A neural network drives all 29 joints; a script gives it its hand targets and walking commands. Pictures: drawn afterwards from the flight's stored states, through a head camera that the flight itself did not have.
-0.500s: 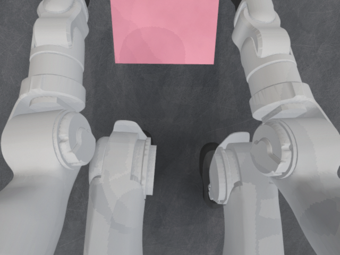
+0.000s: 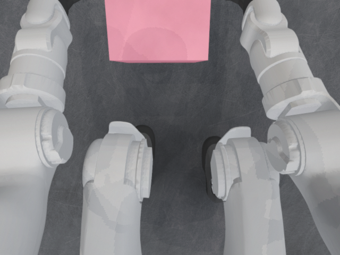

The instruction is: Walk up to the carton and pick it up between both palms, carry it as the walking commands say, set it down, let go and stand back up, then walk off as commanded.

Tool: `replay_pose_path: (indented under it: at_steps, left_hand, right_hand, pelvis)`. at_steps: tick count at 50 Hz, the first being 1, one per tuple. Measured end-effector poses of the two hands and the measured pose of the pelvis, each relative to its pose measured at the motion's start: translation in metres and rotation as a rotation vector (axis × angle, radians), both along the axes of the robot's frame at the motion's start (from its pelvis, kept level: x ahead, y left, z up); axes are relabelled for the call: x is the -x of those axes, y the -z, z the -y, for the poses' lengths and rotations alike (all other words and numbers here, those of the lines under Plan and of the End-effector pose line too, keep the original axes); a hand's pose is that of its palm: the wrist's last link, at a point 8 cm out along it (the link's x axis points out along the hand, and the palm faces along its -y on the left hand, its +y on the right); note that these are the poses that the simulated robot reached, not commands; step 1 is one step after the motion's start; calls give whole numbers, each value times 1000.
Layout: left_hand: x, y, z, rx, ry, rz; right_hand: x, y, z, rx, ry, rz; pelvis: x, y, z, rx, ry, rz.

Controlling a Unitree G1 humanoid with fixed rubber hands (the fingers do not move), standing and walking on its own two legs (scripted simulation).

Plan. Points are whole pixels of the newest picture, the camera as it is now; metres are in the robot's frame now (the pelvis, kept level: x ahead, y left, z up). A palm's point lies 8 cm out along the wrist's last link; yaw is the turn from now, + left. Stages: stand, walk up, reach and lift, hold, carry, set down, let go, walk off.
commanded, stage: set down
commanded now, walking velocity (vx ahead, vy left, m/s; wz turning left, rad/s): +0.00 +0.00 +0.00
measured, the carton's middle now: out of the picture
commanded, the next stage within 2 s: let go in 1.58 s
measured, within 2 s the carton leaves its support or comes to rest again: neither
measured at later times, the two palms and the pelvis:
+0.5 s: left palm out of the picture +0.54 +0.27 -0.11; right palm out of the picture +0.56 -0.07 -0.11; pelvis +0.00 +0.00 +0.03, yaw +1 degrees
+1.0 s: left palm out of the picture +0.54 +0.27 +0.05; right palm out of the picture +0.57 -0.07 +0.05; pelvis +0.02 +0.01 +0.16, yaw +1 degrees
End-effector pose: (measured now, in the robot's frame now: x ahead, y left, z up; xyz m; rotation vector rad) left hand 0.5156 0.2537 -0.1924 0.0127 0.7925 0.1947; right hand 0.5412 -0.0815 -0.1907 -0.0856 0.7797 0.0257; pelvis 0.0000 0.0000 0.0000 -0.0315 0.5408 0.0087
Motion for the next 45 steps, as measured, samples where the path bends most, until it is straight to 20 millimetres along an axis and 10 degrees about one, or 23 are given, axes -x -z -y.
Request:
replay_pose_path:
  at_steps: [21, 45]
  left_hand:
    - [-26, -64, -6, -11, -12, 113]
    - [-29, -216, -17, -25, 5, 135]
  right_hand:
    - [-20, -63, -7, 24, 15, 116]
    - [-27, -215, -7, 13, 73, 146]
  pelvis:
    - [5, -20, -4, 21, -20, -87]
    - [-12, -135, -8, 36, -42, -247]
